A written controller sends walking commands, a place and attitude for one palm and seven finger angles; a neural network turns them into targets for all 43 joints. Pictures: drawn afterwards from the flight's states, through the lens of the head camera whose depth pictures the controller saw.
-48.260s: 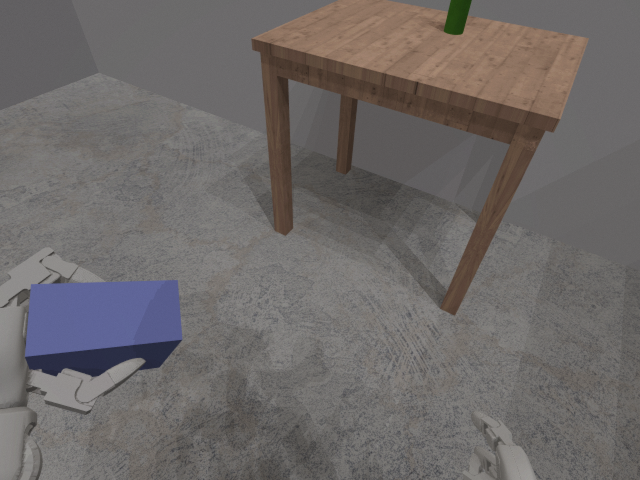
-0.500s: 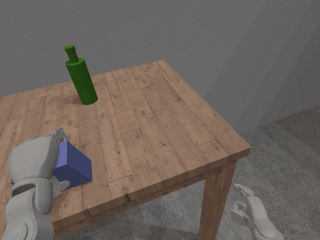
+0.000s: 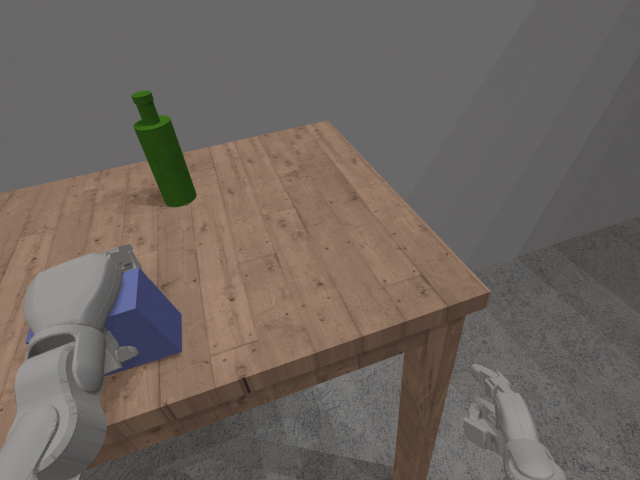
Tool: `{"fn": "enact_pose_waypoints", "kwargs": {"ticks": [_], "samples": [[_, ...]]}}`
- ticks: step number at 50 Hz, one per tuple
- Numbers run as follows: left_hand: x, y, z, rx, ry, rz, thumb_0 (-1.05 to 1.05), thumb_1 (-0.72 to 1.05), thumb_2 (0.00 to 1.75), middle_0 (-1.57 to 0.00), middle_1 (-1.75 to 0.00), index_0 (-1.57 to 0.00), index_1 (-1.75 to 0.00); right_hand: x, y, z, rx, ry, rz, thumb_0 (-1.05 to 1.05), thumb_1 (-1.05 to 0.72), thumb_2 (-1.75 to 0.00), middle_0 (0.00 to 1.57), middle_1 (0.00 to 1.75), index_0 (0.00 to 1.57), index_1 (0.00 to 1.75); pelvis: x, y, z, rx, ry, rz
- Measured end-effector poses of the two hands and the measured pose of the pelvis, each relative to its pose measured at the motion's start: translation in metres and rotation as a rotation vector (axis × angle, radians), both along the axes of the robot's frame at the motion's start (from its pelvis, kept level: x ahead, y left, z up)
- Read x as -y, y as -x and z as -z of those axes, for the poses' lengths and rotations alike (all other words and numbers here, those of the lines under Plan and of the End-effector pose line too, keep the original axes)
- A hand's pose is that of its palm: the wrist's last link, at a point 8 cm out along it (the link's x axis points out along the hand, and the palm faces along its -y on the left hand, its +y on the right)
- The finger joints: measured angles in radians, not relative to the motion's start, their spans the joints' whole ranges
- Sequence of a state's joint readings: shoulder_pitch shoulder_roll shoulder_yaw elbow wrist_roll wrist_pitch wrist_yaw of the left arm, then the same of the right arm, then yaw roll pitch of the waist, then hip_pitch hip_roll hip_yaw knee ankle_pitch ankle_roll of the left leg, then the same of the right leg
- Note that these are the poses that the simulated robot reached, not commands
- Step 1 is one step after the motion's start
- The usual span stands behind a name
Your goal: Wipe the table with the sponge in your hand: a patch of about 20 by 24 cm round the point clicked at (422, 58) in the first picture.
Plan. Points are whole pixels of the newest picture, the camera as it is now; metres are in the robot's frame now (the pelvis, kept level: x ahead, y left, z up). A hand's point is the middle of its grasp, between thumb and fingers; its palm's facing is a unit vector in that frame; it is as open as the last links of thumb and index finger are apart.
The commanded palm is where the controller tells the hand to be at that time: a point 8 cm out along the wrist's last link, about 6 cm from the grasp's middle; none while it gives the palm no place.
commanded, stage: lift the sponge slowly off the table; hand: left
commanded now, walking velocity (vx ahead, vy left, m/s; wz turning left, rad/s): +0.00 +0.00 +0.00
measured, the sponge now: (122, 333) +0.23 +0.29 +0.11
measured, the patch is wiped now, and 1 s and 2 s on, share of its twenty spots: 0.95 0.95 0.95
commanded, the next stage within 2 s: bring the sponge back beside the body in 1.54 s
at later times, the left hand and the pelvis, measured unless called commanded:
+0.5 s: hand (99, 311) +0.22 +0.28 +0.17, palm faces +0.20 -0.10 -0.98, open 9.7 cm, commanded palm +0.18 +0.28 +0.24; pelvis -0.01 +0.00 +0.00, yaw +0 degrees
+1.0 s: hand (101, 277) +0.23 +0.27 +0.21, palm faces +0.32 -0.14 -0.94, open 9.6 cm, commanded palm +0.18 +0.27 +0.27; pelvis -0.02 +0.00 +0.00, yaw +0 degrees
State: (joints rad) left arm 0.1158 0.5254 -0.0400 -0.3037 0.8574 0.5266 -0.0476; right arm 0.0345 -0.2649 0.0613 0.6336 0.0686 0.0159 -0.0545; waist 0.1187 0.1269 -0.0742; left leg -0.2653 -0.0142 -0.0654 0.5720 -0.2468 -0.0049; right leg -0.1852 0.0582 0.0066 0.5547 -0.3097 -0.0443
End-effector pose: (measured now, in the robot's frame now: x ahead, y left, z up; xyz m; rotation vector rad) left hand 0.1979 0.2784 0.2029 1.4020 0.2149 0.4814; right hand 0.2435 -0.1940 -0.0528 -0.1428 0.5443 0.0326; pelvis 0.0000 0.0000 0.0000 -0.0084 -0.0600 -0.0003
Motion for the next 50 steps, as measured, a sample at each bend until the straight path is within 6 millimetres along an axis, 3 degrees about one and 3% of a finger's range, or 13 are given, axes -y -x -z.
{"fn": "enact_pose_waypoints", "kwargs": {"ticks": [9,19,30,37,50], "samples": [[0.003,0.008,-0.004,-0.01,0.011,0.017,0.0,-0.46,1.07,-0.71,-1.39,-0.77,-1.37,0.008,0.001,-0.001,0.006,0.015,0.004,0.02,-0.9,-0.9,0.2,0.3,0.2,0.3,0.003,0.002,0.0,0.009,-0.003,0.0],[0.001,0.009,-0.006,-0.023,0.008,0.024,-0.01,-0.47,1.07,-0.73,-1.38,-0.78,-1.36,0.003,0.003,-0.004,0.02,0.022,-0.003,0.02,-0.9,-0.9,0.2,0.3,0.2,0.3,0.005,0.009,-0.001,0.024,-0.002,-0.003],[0.001,0.006,-0.025,0.029,0.002,0.039,-0.01,-0.48,1.07,-0.74,-1.37,-0.79,-1.35,-0.008,0.005,-0.008,0.04,0.009,-0.015,0.02,-0.9,-0.9,0.2,0.3,0.2,0.3,0.002,0.017,-0.002,0.031,-0.002,-0.006],[0.012,0.003,-0.036,0.076,0.016,0.083,-0.01,-0.48,1.07,-0.74,-1.37,-0.79,-1.35,-0.014,0.005,-0.011,0.053,-0.002,-0.017,0.02,-0.9,-0.9,0.2,0.3,0.2,0.3,0.0,0.02,-0.003,0.031,-0.004,-0.004],[0.013,0.004,-0.055,0.139,0.028,0.08,-0.01,-0.48,1.07,-0.74,-1.36,-0.79,-1.34,-0.011,0.007,-0.012,0.052,-0.006,-0.006,0.02,-0.9,-0.9,0.2,0.3,0.2,0.3,-0.001,0.021,-0.003,0.03,-0.005,0.002]]}}
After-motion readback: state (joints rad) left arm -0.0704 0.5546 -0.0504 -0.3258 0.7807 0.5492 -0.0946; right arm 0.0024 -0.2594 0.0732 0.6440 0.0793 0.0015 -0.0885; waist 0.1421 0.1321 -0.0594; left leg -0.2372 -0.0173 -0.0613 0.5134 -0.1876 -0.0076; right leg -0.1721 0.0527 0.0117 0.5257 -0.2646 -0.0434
